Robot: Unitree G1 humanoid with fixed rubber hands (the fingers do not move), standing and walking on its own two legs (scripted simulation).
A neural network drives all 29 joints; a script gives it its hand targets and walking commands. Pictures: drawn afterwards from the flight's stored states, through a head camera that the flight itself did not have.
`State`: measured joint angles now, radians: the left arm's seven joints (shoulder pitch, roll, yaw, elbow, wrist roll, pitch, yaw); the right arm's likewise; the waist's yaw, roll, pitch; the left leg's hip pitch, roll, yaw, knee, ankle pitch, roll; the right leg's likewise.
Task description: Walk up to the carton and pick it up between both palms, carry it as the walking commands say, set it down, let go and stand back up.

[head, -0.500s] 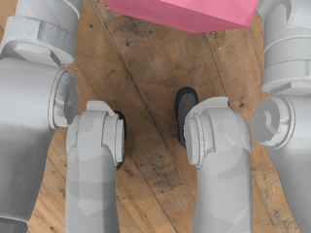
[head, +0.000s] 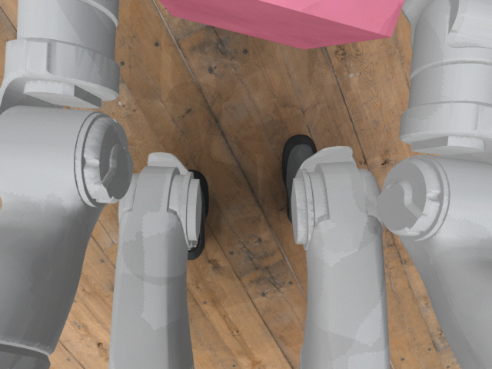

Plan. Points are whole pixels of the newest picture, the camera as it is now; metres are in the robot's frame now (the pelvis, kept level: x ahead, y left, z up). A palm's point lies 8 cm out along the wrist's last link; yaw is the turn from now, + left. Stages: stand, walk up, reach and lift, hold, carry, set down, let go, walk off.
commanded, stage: reach and lift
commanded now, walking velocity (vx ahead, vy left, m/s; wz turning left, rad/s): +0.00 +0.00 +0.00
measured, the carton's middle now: out of the picture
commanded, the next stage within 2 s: none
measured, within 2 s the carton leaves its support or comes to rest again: neither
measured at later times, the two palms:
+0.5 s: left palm out of the picture +0.59 +0.08 -0.06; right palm out of the picture +0.51 -0.22 -0.09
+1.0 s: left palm out of the picture +0.56 +0.10 +0.01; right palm out of the picture +0.50 -0.21 -0.02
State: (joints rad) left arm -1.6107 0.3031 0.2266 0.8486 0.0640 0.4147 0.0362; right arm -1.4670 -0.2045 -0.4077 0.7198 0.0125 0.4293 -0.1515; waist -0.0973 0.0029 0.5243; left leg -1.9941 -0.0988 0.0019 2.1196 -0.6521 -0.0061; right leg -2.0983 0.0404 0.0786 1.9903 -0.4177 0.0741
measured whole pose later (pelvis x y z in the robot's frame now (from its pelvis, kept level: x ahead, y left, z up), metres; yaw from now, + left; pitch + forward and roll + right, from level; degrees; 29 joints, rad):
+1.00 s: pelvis -0.03 +0.00 +0.08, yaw +0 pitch +25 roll +1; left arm -1.52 0.28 0.27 0.73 0.07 0.49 -0.01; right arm -1.36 -0.10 -0.46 0.51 -0.07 0.54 -0.15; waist -0.09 0.02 0.52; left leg -1.72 -0.10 -0.02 1.81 -0.52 -0.02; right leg -1.80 0.03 0.08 1.69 -0.32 0.06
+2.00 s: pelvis -0.03 +0.00 +0.19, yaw +0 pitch +14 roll +1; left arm -1.26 0.19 0.27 0.67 0.09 0.43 -0.02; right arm -1.10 -0.03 -0.43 0.42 -0.10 0.52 -0.14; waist -0.08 0.02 0.52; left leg -1.24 -0.09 -0.03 1.43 -0.44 -0.01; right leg -1.31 0.02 0.08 1.32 -0.26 0.05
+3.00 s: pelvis +0.06 -0.01 +0.32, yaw -1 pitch +13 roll +0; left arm -0.73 -0.02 0.40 0.75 0.30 0.42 -0.11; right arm -0.56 0.18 -0.49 0.47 -0.31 0.51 -0.04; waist -0.07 0.03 -0.04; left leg -0.69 -0.05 -0.08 0.79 -0.32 0.00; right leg -0.77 0.02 0.06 0.70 -0.16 0.02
